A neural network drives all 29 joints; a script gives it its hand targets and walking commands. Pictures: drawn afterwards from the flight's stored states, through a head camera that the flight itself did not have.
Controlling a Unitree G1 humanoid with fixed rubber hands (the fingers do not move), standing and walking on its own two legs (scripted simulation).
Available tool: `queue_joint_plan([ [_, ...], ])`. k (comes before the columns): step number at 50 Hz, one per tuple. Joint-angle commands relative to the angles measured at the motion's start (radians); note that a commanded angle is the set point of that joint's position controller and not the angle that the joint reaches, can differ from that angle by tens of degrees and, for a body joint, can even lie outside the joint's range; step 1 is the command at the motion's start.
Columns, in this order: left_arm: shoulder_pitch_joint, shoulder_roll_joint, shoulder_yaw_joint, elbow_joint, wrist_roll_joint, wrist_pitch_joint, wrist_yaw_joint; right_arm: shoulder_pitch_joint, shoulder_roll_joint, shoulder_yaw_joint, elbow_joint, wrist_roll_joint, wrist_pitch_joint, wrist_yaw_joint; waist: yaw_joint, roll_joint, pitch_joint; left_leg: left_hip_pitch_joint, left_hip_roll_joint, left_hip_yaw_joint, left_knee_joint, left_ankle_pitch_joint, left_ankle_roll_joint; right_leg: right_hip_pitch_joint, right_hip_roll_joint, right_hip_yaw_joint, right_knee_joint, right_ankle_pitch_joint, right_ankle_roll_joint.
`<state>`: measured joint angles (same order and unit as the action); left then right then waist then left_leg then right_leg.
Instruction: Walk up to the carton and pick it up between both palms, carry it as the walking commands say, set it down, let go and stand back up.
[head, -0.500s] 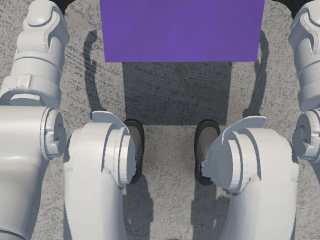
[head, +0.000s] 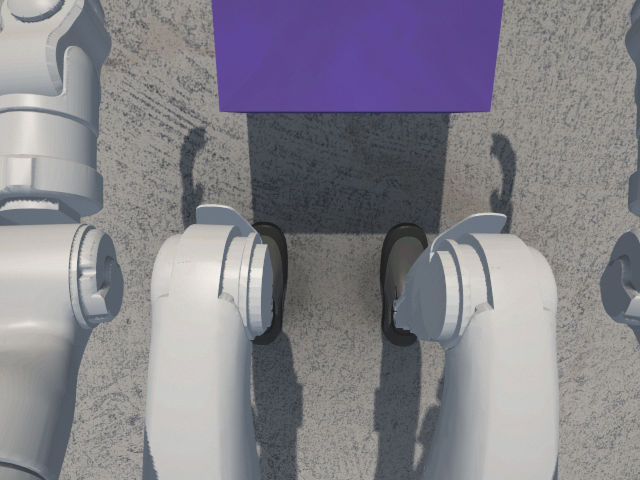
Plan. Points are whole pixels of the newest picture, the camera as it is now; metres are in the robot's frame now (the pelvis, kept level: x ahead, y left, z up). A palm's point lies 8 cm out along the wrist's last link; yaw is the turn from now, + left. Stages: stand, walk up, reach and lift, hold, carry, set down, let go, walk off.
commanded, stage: set down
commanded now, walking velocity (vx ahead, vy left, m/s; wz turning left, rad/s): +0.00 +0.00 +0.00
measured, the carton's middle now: out of the picture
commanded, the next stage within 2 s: let go in 1.14 s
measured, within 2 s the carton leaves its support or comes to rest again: neither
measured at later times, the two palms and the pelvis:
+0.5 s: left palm out of the picture +0.54 +0.24 +0.00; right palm out of the picture +0.56 -0.25 +0.00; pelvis +0.00 +0.00 +0.12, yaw +0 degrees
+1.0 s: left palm out of the picture +0.54 +0.24 +0.15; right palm out of the picture +0.56 -0.25 +0.15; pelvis +0.01 -0.01 +0.26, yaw +0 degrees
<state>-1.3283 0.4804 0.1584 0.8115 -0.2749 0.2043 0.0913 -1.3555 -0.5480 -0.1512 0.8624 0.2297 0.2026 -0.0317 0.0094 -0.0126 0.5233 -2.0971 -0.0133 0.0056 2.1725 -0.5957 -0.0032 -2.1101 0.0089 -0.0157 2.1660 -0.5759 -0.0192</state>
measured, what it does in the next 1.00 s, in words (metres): rises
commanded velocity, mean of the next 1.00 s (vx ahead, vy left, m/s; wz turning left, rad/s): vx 0.00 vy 0.00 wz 0.00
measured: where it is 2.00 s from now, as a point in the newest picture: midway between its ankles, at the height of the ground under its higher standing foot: (332, 303)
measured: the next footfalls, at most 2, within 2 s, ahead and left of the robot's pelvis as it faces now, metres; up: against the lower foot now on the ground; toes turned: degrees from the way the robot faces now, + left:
none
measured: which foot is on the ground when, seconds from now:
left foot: down 0.00-1.00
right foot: down 0.00-1.00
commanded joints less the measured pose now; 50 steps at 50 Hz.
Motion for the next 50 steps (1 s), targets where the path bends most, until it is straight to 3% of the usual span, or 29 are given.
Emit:
queue_joint_plan([
  [1,-0.307,0.174,0.014,-0.211,-0.018,-0.014,-0.006,-0.304,-0.225,-0.051,-0.174,-0.007,-0.018,0.004,-0.006,-0.001,-1.795,0.616,-0.017,0.027,-0.241,0.349,-0.007,0.711,0.019,-0.003,-0.218,0.38,-0.009],
  [2,-0.292,0.202,0.03,-0.17,-0.003,-0.003,-0.007,-0.294,-0.237,-0.061,-0.154,-0.016,-0.009,0.006,-0.003,-0.002,-1.775,0.643,-0.013,0.02,-0.262,0.312,-0.007,0.689,0.016,-0.011,-0.233,0.326,-0.002],
  [4,-0.299,0.212,0.044,-0.225,0.007,0.003,-0.01,-0.306,-0.237,-0.077,-0.206,-0.029,0.002,0.005,0.008,0.009,-1.826,0.641,-0.021,0.036,-0.279,0.333,-0.011,0.749,0.021,0.009,-0.271,0.353,-0.008],
  [5,-0.306,0.223,0.059,-0.214,0.01,0.007,-0.012,-0.298,-0.213,-0.043,-0.18,-0.011,0.011,0.012,0.034,-0.011,-1.819,0.619,-0.019,0.044,-0.288,0.34,-0.007,0.752,0.023,0.017,-0.286,0.359,-0.008],
  [6,-0.316,0.217,0.054,-0.292,-0.004,0.013,-0.012,-0.299,-0.22,-0.061,-0.246,-0.007,0.012,0.013,0.011,-0.021,-1.912,0.667,-0.03,0.038,-0.306,0.373,-0.006,0.83,0.03,0.008,-0.294,0.416,-0.005],
  [9,-0.266,0.22,0.046,-0.188,0.004,0.046,-0.021,-0.297,-0.235,-0.072,-0.192,-0.039,0.042,0.013,0.007,-0.015,-1.867,0.667,-0.032,0.024,-0.361,0.317,-0.004,0.822,0.035,0.0,-0.341,0.353,-0.004],
  [11,-0.305,0.228,0.054,-0.32,-0.002,0.055,-0.017,-0.324,-0.273,-0.107,-0.314,-0.038,0.045,0.01,-0.017,-0.007,-1.999,0.772,-0.036,0.024,-0.386,0.379,-0.008,0.864,0.045,-0.007,-0.377,0.393,-0.007],
  [13,-0.284,0.244,0.079,-0.31,0.019,0.071,-0.021,-0.274,-0.249,-0.086,-0.236,-0.038,0.069,0.021,0.016,0.008,-1.96,0.767,-0.039,0.024,-0.426,0.375,-0.013,0.861,0.049,-0.005,-0.402,0.396,-0.004],
  [14,-0.278,0.245,0.074,-0.275,0.009,0.08,-0.025,-0.313,-0.253,-0.09,-0.287,-0.037,0.075,0.023,0.014,-0.004,-1.968,0.757,-0.037,0.02,-0.436,0.359,-0.009,0.901,0.045,0.006,-0.424,0.384,-0.004],
  [16,-0.321,0.258,0.074,-0.396,0.001,0.09,-0.022,-0.342,-0.255,-0.089,-0.37,-0.022,0.083,0.025,0.006,-0.022,-2.064,0.837,-0.044,0.016,-0.472,0.392,-0.003,0.934,0.058,-0.004,-0.454,0.404,0.0],
  [18,-0.278,0.242,0.051,-0.308,-0.006,0.115,-0.032,-0.286,-0.261,-0.095,-0.261,-0.039,0.107,0.028,-0.017,-0.004,-2.012,0.866,-0.043,0.009,-0.51,0.374,-0.011,0.923,0.056,-0.011,-0.492,0.374,-0.001],
  [20,-0.261,0.239,0.077,-0.33,0.005,0.114,-0.032,-0.285,-0.253,-0.091,-0.315,-0.025,0.104,0.032,0.013,0.013,-2.052,0.889,-0.05,0.019,-0.534,0.417,-0.013,0.969,0.059,0.002,-0.523,0.417,-0.001],
  [22,-0.304,0.26,0.084,-0.386,0.006,0.12,-0.029,-0.298,-0.274,-0.104,-0.32,-0.024,0.108,0.034,-0.008,0.01,-2.06,0.917,-0.051,0.011,-0.556,0.413,-0.008,0.979,0.064,0.003,-0.547,0.422,-0.001],
  [24,-0.278,0.245,0.083,-0.34,0.007,0.126,-0.035,-0.284,-0.285,-0.113,-0.298,-0.024,0.111,0.038,-0.009,0.018,-2.025,0.935,-0.049,0.014,-0.607,0.409,-0.012,0.986,0.062,-0.003,-0.59,0.403,0.003],
  [26,-0.243,0.256,0.094,-0.336,0.005,0.13,-0.037,-0.29,-0.275,-0.091,-0.336,-0.022,0.118,0.036,0.009,-0.025,-2.077,0.919,-0.052,0.017,-0.629,0.424,-0.006,1.094,0.061,0.014,-0.612,0.454,0.009],
  [28,-0.254,0.274,0.098,-0.434,0.013,0.132,-0.032,-0.284,-0.277,-0.102,-0.383,-0.018,0.121,0.036,0.012,-0.014,-2.17,1.022,-0.057,0.013,-0.673,0.479,-0.011,1.147,0.066,0.009,-0.647,0.489,0.013],
  [30,-0.256,0.273,0.101,-0.369,0.022,0.143,-0.036,-0.275,-0.27,-0.086,-0.322,-0.017,0.133,0.041,0.014,0.004,-2.061,1.002,-0.055,0.011,-0.71,0.425,-0.008,1.115,0.062,0.014,-0.691,0.438,0.014],
  [32,-0.243,0.251,0.083,-0.388,-0.009,0.146,-0.042,-0.281,-0.272,-0.085,-0.341,-0.005,0.136,0.041,0.006,-0.026,-2.081,1.027,-0.053,0.002,-0.752,0.443,-0.003,1.186,0.061,0.021,-0.724,0.46,0.012],
  [33,-0.251,0.265,0.099,-0.407,0.01,0.137,-0.043,-0.264,-0.264,-0.086,-0.345,-0.004,0.134,0.038,0.028,0.01,-2.078,1.041,-0.057,0.015,-0.763,0.441,-0.006,1.194,0.058,0.031,-0.738,0.457,0.011],
  [38,-0.229,0.261,0.104,-0.362,0.015,0.137,-0.054,-0.265,-0.263,-0.08,-0.354,0.006,0.128,0.046,0.024,-0.033,-2.03,1.077,-0.052,0.014,-0.878,0.426,0.003,1.288,0.055,0.033,-0.849,0.471,0.017],
  [39,-0.213,0.26,0.111,-0.408,0.018,0.132,-0.051,-0.229,-0.258,-0.079,-0.362,-0.003,0.129,0.042,0.042,-0.019,-2.1,1.123,-0.059,0.006,-0.894,0.501,0.001,1.361,0.058,0.053,-0.854,0.56,0.012],
  [41,-0.199,0.265,0.103,-0.389,0.013,0.127,-0.059,-0.236,-0.268,-0.107,-0.375,-0.017,0.124,0.037,0.02,-0.029,-2.123,1.162,-0.057,0.001,-0.932,0.514,-0.001,1.407,0.06,0.036,-0.882,0.584,0.019],
  [42,-0.199,0.262,0.112,-0.337,0.018,0.127,-0.061,-0.237,-0.265,-0.112,-0.305,-0.031,0.124,0.043,0.022,-0.025,-2.016,1.135,-0.058,0.003,-0.957,0.48,0.0,1.364,0.056,0.037,-0.909,0.533,0.02],
  [43,-0.208,0.253,0.097,-0.415,0.022,0.126,-0.058,-0.238,-0.282,-0.117,-0.371,-0.036,0.122,0.041,0.012,-0.006,-2.119,1.222,-0.057,-0.003,-0.977,0.508,-0.007,1.425,0.061,0.039,-0.933,0.557,0.013],
  [45,-0.198,0.241,0.092,-0.381,0.013,0.122,-0.068,-0.218,-0.263,-0.115,-0.348,-0.036,0.12,0.045,0.001,-0.032,-2.061,1.215,-0.059,-0.001,-1.017,0.5,-0.001,1.441,0.059,0.044,-0.985,0.56,0.013],
  [46,-0.196,0.231,0.096,-0.364,0.001,0.114,-0.076,-0.234,-0.253,-0.104,-0.363,-0.016,0.111,0.045,0.001,-0.045,-2.039,1.188,-0.058,0.008,-1.046,0.491,0.002,1.492,0.055,0.047,-1.011,0.583,0.015],
  [47,-0.208,0.254,0.114,-0.393,0.031,0.107,-0.074,-0.231,-0.242,-0.104,-0.384,-0.025,0.107,0.046,0.026,-0.016,-2.068,1.227,-0.056,0.003,-1.055,0.51,0.0,1.502,0.05,0.059,-1.019,0.592,0.017],
  [49,-0.192,0.201,0.089,-0.248,0.046,0.104,-0.077,-0.213,-0.219,-0.112,-0.229,-0.044,0.102,0.051,0.004,0.002,-1.933,1.195,-0.044,0.003,-1.087,0.447,-0.005,1.442,0.041,0.049,-1.057,0.524,0.014],
  [50,-0.157,0.184,0.107,-0.204,0.07,0.094,-0.082,-0.172,-0.163,-0.087,-0.138,-0.067,0.095,0.062,0.032,-0.011,-1.843,1.172,-0.045,0.009,-1.105,0.446,-0.012,1.426,0.039,0.047,-1.073,0.503,0.018],
])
